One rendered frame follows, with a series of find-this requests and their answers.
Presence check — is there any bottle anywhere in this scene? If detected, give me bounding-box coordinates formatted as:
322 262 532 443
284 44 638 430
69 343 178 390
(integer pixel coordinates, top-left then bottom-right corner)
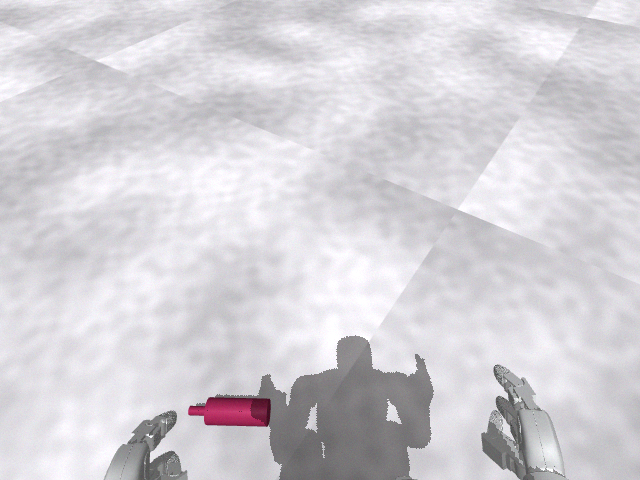
188 397 271 427

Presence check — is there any left robot hand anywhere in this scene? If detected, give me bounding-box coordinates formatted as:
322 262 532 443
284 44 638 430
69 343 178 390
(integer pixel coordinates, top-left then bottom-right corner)
104 411 187 480

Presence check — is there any right robot hand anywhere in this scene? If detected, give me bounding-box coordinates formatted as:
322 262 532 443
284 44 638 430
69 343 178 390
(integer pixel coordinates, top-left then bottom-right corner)
481 364 566 480

